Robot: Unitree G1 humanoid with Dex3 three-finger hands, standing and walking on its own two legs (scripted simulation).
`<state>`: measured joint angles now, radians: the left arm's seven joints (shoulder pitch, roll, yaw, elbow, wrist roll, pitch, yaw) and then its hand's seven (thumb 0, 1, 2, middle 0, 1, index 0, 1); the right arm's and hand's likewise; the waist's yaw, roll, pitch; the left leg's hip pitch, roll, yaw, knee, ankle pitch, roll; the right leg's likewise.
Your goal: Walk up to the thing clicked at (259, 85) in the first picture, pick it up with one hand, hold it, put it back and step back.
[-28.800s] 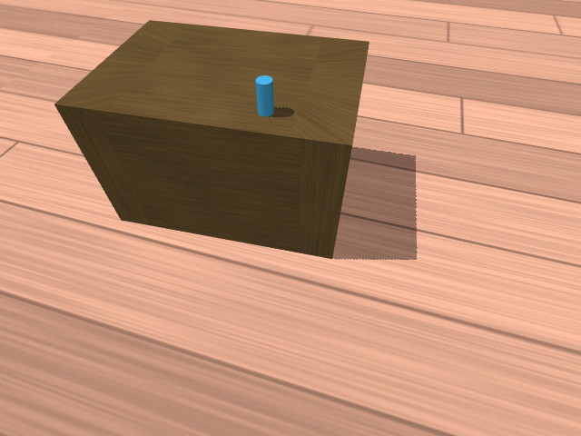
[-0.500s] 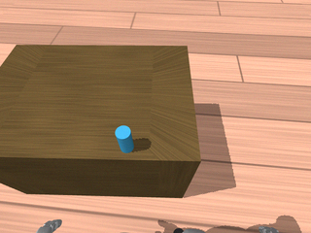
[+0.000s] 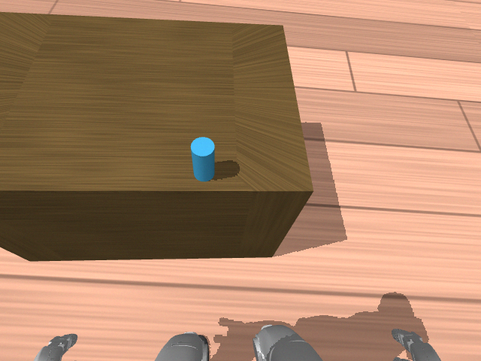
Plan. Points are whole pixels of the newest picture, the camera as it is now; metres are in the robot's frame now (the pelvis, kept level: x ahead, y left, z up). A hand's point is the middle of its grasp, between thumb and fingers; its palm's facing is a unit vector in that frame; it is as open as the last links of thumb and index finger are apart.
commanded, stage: step back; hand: left
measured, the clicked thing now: (203, 160) +0.51 +0.08 -0.11
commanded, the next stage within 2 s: none
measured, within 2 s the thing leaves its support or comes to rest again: neither
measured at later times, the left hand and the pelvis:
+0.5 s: hand out of the picture +0.00 +0.25 -0.15, palm faces +0.02 -0.92 -0.39, open 7.4 cm; pelvis -0.13 -0.01 -0.02, yaw +2 degrees
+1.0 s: hand out of the picture -0.19 +0.21 -0.14, palm faces -0.02 -0.91 -0.41, open 7.4 cm; pelvis -0.28 -0.06 -0.01, yaw -1 degrees
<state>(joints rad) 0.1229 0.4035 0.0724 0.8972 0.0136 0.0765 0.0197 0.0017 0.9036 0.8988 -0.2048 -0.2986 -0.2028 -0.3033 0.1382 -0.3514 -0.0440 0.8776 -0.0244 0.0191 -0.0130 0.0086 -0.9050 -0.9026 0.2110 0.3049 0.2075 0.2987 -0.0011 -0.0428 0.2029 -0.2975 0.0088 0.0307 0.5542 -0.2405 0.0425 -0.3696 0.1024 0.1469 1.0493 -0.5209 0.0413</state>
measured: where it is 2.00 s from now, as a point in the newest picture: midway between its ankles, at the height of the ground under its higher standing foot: outside the picture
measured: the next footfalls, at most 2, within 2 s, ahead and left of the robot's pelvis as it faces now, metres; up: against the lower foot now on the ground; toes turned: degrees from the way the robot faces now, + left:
right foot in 0.14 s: -0.03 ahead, -0.14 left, +0.00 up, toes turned +1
left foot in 0.48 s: -0.12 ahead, +0.10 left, +0.00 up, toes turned +0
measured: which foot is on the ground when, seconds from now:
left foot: down 0.00-0.16, up 0.18-0.46, down 0.48-0.86, up 0.88-1.00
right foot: up 0.00-0.12, down 0.14-0.50, up 0.52-0.82, down 0.84-1.00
